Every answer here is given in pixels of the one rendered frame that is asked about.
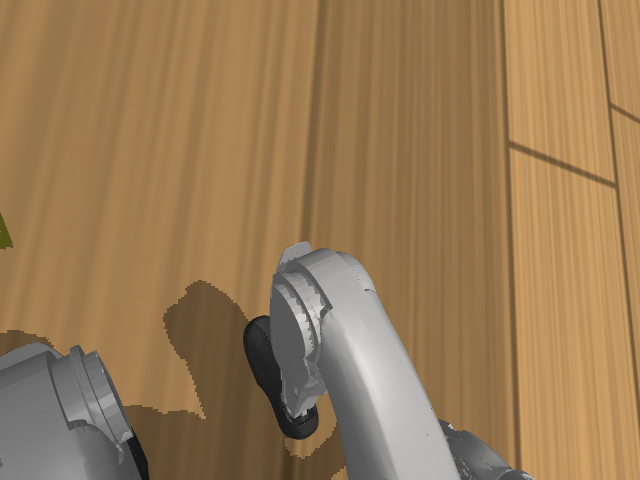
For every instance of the carton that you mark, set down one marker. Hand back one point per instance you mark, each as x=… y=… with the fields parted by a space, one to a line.
x=5 y=239

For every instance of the right robot hand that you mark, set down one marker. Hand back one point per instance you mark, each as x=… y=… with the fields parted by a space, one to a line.
x=474 y=459

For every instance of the left robot foot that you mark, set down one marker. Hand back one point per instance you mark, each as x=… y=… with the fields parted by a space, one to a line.
x=139 y=456

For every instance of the right robot foot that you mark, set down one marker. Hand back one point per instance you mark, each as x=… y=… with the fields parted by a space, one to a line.
x=258 y=349

